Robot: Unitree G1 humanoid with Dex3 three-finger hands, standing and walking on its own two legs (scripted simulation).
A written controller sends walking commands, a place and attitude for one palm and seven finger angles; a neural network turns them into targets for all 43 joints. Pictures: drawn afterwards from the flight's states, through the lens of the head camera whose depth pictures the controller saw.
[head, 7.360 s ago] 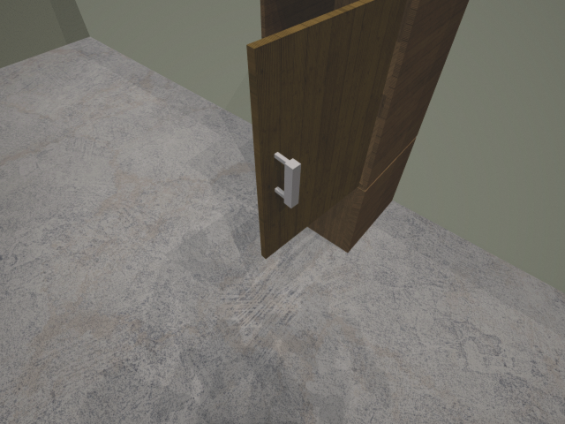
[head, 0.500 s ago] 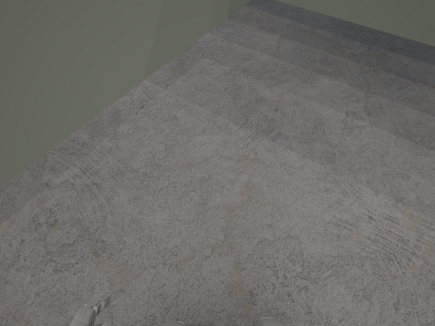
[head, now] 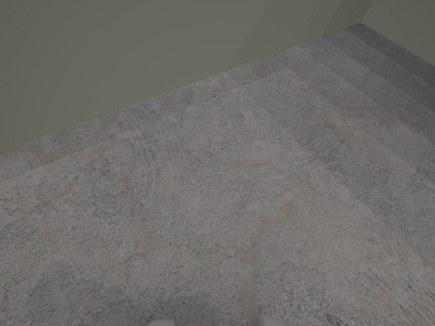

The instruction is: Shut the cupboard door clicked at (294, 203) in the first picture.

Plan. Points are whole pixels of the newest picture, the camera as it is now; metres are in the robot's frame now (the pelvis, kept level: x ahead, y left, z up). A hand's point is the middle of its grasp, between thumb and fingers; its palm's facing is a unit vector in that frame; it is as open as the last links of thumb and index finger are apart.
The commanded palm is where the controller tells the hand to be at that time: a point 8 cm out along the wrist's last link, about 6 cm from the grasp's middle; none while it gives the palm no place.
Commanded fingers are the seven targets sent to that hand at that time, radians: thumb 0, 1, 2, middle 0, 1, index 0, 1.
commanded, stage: walk to a spot facing it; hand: left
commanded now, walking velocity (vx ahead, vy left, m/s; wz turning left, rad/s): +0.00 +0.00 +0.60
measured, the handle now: out of the picture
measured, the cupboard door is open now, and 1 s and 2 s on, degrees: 83 83 83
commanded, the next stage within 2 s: none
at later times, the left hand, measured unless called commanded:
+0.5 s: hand out of the picture +0.07 +0.16 -0.14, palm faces +0.24 -0.93 -0.27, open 7.4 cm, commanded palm none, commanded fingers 0.00 0.90 0.90 -0.20 -0.30 -0.20 -0.30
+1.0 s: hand out of the picture -0.06 +0.20 -0.16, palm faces +0.58 -0.77 -0.26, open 7.4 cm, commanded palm none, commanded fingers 0.00 0.90 0.90 -0.20 -0.30 -0.20 -0.30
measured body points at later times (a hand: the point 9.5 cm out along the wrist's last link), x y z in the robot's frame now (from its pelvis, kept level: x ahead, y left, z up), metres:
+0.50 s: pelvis +0.00 -0.05 +0.01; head +0.07 -0.06 +0.45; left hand +0.06 +0.21 -0.12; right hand +0.12 -0.30 -0.15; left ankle -0.04 +0.07 -0.65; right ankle +0.01 -0.16 -0.73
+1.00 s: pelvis +0.01 -0.03 +0.01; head +0.04 +0.01 +0.46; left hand -0.09 +0.24 -0.14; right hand +0.25 -0.18 -0.12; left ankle -0.05 +0.06 -0.73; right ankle +0.08 -0.16 -0.65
